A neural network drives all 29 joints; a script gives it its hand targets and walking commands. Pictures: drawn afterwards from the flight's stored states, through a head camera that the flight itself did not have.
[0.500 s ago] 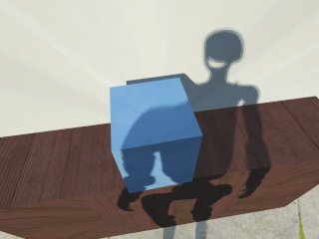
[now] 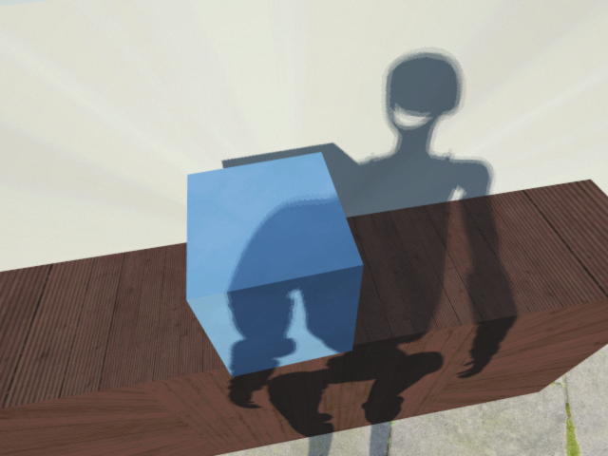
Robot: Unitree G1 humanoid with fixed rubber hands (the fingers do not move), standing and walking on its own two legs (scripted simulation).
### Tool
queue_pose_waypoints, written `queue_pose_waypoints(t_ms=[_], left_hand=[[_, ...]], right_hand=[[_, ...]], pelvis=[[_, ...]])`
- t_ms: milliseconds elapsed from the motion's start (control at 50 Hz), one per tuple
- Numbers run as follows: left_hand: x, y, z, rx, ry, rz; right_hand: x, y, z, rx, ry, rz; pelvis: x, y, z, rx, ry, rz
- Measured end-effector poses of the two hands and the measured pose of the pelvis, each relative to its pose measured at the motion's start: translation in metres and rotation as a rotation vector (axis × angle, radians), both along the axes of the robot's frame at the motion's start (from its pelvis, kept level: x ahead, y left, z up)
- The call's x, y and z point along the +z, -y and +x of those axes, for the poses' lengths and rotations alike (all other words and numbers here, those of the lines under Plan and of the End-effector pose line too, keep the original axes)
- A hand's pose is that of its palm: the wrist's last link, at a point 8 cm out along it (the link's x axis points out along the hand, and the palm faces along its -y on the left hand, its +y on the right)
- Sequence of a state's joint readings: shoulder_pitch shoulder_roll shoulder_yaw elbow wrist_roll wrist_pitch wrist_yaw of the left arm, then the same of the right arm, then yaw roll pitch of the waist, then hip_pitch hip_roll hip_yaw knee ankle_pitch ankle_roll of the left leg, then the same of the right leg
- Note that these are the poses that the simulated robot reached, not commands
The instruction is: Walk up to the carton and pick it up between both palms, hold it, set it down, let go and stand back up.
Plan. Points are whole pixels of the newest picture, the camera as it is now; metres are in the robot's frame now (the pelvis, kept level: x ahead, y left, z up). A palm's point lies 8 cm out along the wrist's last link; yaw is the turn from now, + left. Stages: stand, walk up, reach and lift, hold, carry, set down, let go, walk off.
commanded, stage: walk up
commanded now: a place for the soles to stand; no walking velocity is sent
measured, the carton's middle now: (275, 268) +0.38 +0.07 -0.01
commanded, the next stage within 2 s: reach and lift in 0.40 s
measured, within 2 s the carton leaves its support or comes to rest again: neither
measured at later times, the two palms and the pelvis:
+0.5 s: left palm out of the picture +0.05 +0.24 -0.16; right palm out of the picture +0.01 -0.24 -0.17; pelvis -0.01 +0.00 -0.02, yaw +4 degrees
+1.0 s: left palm out of the picture +0.06 +0.25 -0.13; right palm out of the picture +0.11 -0.20 -0.16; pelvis -0.05 -0.02 -0.05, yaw +10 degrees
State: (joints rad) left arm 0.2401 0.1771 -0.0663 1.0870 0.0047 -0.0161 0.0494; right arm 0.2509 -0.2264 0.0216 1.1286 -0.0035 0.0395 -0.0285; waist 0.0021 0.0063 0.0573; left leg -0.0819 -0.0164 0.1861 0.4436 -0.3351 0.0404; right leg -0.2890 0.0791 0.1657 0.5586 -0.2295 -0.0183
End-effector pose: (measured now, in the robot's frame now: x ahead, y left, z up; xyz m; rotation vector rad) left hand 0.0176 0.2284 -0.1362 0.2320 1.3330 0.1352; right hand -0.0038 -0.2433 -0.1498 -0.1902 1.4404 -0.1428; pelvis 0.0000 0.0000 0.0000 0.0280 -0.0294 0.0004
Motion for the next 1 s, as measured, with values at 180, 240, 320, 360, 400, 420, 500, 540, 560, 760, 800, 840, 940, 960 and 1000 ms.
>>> queue_pose_waypoints(t_ms=[180,240,320,360,400,420,500,540,560,760,800,840,940,960,1000], left_hand=[[-0.001,0.003,0.011,-0.014,0.017,-0.005],[-0.001,0.003,0.014,-0.018,0.021,-0.004],[-0.001,0.001,0.017,-0.023,0.024,-0.002],[-0.002,0.001,0.018,-0.025,0.024,0.0],[-0.002,0.0,0.019,-0.027,0.024,0.001],[-0.002,-0.001,0.019,-0.028,0.024,0.002],[-0.02,-0.01,0.036,0.046,-0.095,-0.017],[-0.027,-0.014,0.061,0.072,-0.109,-0.029],[-0.028,-0.016,0.076,0.071,-0.086,-0.036],[0.022,-0.011,0.113,-0.039,0.164,-0.027],[0.024,-0.008,0.093,-0.031,0.15,-0.032],[0.019,-0.008,0.074,-0.017,0.121,-0.028],[0.004,-0.017,0.045,0.008,0.102,0.018],[0.002,-0.02,0.044,0.015,0.11,0.025],[0.002,-0.025,0.047,0.021,0.135,0.036]], right_hand=[[0.0,0.0,-0.006,-0.018,-0.018,-0.002],[0.0,-0.001,-0.007,-0.024,-0.023,-0.001],[-0.001,-0.003,-0.009,-0.03,-0.027,0.001],[-0.001,-0.003,-0.01,-0.033,-0.029,0.002],[-0.002,-0.004,-0.011,-0.036,-0.03,0.002],[-0.002,-0.005,-0.011,-0.038,-0.03,0.003],[-0.016,-0.002,0.017,0.003,-0.006,0.049],[-0.023,0.002,0.052,0.044,0.044,0.054],[-0.024,0.003,0.073,0.056,0.091,0.047],[0.018,-0.022,0.175,0.045,0.464,0.08],[0.023,-0.025,0.164,0.043,0.443,0.068],[0.022,-0.027,0.15,0.052,0.415,0.053],[-0.004,-0.04,0.121,0.111,0.346,0.076],[-0.01,-0.043,0.117,0.112,0.339,0.083],[-0.015,-0.045,0.118,0.087,0.366,0.083]], pelvis=[[0.0,0.002,0.003,-0.009,-0.003,-0.003],[-0.001,0.001,0.004,-0.012,-0.003,-0.004],[-0.001,0.001,0.005,-0.016,-0.003,-0.005],[-0.001,0.0,0.005,-0.018,-0.002,-0.005],[-0.002,0.0,0.005,-0.02,-0.002,-0.005],[-0.002,0.0,0.005,-0.021,-0.001,-0.005],[-0.018,0.001,-0.011,0.062,-0.051,-0.012],[-0.029,0.003,-0.023,0.08,-0.065,-0.015],[-0.034,0.003,-0.028,0.083,-0.073,-0.02],[-0.043,0.01,-0.04,0.099,0.028,-0.079],[-0.038,0.013,-0.038,0.115,0.042,-0.07],[-0.035,0.015,-0.038,0.127,0.036,-0.063],[-0.041,0.016,-0.044,0.162,0.016,-0.11],[-0.044,0.016,-0.045,0.167,0.01,-0.113],[-0.048,0.018,-0.047,0.174,-0.006,-0.101]])
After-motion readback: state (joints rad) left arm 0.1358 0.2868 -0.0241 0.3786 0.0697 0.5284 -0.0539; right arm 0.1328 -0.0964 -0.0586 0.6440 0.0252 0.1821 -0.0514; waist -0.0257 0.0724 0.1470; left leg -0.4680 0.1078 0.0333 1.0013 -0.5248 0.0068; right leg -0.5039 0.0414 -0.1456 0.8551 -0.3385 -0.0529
